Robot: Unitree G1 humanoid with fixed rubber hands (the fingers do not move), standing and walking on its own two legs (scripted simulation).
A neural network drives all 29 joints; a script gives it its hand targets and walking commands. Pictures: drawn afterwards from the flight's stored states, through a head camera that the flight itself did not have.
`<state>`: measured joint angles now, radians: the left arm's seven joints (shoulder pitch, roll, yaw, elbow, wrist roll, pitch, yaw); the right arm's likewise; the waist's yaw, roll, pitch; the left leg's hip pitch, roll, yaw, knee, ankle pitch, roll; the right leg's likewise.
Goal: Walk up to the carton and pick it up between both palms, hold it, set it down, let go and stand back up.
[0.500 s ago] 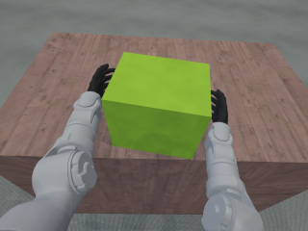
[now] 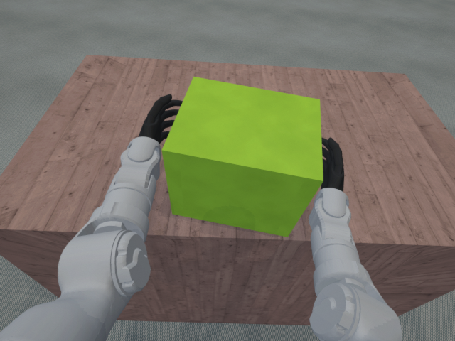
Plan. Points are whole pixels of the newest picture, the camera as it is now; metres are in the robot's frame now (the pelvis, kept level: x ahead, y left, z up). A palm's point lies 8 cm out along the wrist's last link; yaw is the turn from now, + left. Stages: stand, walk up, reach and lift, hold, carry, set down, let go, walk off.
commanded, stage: reach and lift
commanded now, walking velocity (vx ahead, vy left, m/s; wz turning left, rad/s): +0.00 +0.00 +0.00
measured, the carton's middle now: (242, 159) +0.44 -0.06 +0.07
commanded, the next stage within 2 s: none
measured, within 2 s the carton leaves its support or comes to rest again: neither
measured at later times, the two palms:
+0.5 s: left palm (150, 137) +0.45 +0.11 +0.13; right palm (328, 177) +0.37 -0.21 +0.09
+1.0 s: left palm (127, 131) +0.40 +0.13 +0.18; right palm (337, 161) +0.35 -0.20 +0.15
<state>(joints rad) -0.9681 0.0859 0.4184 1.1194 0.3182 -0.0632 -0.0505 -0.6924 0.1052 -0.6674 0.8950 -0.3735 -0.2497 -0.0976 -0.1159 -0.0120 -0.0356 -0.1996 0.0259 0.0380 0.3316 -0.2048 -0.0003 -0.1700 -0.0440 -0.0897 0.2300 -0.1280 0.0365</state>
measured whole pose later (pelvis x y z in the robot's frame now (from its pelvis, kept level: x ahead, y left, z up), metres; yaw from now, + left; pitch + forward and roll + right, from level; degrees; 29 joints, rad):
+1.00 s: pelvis -0.03 -0.01 +0.00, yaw +1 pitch -3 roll -1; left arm -0.90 0.07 0.36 0.75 0.31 0.31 -0.03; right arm -0.77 -0.06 -0.23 0.88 0.02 0.04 -0.15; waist -0.11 -0.05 0.01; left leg -0.09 0.03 0.03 0.32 -0.17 0.00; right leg -0.05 -0.04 -0.10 0.21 -0.10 0.03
